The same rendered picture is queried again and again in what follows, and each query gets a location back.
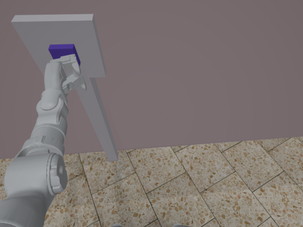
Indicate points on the robot left forearm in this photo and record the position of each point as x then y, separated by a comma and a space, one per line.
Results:
50, 129

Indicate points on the button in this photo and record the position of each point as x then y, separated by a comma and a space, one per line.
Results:
58, 50

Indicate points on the panel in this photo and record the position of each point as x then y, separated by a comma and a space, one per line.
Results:
39, 31

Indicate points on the left robot hand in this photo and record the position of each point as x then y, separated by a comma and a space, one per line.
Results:
55, 77

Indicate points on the robot left upper arm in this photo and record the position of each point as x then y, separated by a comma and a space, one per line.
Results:
32, 182

